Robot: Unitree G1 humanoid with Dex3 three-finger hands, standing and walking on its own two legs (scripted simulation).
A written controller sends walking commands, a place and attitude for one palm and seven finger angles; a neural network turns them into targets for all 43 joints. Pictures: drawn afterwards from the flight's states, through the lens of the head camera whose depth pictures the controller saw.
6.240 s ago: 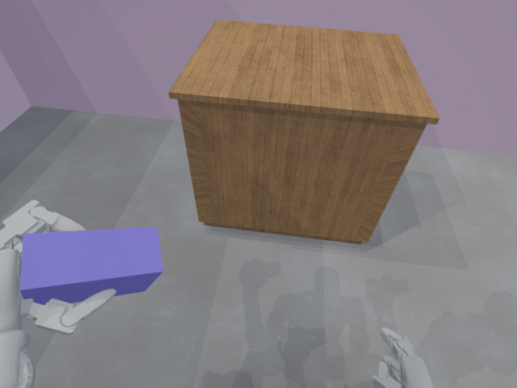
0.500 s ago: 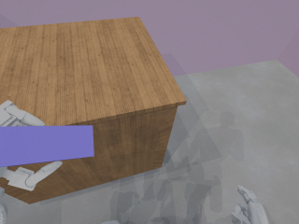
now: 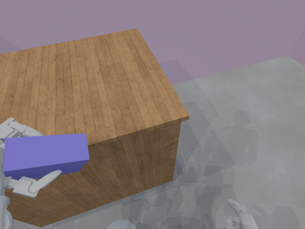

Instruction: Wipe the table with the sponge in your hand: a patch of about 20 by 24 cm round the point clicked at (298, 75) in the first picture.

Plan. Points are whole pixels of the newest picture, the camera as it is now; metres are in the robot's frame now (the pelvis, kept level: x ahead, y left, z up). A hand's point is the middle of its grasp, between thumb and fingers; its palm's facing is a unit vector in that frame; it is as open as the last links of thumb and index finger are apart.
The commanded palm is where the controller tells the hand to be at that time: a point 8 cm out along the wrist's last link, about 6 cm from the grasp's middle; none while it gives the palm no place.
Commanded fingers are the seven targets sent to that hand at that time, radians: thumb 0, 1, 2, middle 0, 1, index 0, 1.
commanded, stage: come to a stop and stand still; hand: left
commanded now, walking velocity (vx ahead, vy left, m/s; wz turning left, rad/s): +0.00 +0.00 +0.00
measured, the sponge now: (60, 156) +0.24 +0.20 +0.13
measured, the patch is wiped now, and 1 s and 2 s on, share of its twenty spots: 0.00 0.00 0.00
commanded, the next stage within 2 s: look again from close up in 1.20 s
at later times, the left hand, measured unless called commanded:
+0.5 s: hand (18, 166) +0.20 +0.25 +0.16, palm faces +0.36 -0.84 -0.41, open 10.0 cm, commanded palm +0.15 +0.30 +0.17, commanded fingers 0.00 0.10 1.30 -1.20 -1.60 -1.20 -1.60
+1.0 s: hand (26, 196) +0.15 +0.22 +0.16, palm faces +0.36 -0.84 -0.40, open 10.0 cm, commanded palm +0.10 +0.26 +0.17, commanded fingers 0.00 0.10 1.30 -1.20 -1.60 -1.20 -1.60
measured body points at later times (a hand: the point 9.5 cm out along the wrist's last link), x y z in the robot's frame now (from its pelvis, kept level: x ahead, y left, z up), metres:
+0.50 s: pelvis -0.02 +0.02 -0.01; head +0.01 +0.03 +0.44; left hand +0.17 +0.29 +0.19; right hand +0.16 -0.17 -0.09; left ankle +0.05 +0.15 -0.74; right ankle -0.03 -0.09 -0.74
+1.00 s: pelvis -0.07 -0.01 +0.00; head -0.06 -0.02 +0.45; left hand +0.13 +0.26 +0.18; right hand +0.09 -0.26 -0.09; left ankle -0.02 +0.12 -0.74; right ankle -0.03 -0.08 -0.74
